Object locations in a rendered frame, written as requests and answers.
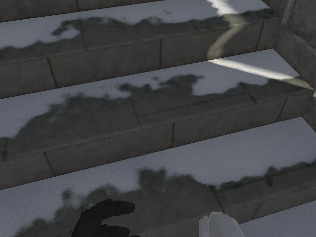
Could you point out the robot right shin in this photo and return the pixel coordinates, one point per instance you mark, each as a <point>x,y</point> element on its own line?
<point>217,212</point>

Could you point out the robot left hand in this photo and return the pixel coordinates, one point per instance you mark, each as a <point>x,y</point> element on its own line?
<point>90,221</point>

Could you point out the right robot thigh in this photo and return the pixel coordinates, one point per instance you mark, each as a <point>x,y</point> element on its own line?
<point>219,225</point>

